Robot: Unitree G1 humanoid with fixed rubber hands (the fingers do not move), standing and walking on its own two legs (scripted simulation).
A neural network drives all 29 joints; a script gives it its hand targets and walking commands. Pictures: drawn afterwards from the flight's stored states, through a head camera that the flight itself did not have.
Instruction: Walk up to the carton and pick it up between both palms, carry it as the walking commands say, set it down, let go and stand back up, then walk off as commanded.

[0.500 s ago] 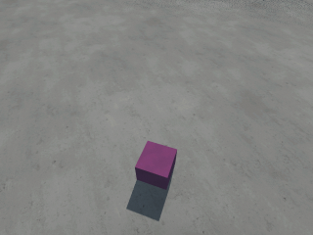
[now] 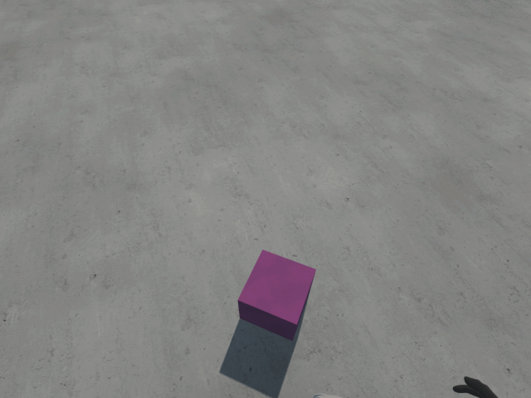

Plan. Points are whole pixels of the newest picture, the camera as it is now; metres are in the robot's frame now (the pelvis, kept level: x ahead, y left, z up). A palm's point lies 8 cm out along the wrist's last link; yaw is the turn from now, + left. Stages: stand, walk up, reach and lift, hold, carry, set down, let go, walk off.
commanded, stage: walk up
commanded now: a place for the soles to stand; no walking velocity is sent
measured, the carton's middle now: (277, 294) +0.58 -0.05 -0.67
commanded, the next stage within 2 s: none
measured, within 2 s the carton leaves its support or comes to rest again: neither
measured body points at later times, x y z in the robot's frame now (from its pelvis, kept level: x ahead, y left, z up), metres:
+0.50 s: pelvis +0.04 +0.00 +0.02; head +0.05 +0.00 +0.46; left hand +0.17 +0.31 -0.10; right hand +0.13 -0.32 -0.10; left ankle +0.06 +0.12 -0.72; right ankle +0.06 -0.12 -0.72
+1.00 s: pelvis +0.06 +0.01 +0.03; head +0.07 +0.01 +0.48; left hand +0.14 +0.32 -0.10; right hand +0.16 -0.31 -0.09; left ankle +0.06 +0.12 -0.72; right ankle +0.06 -0.12 -0.72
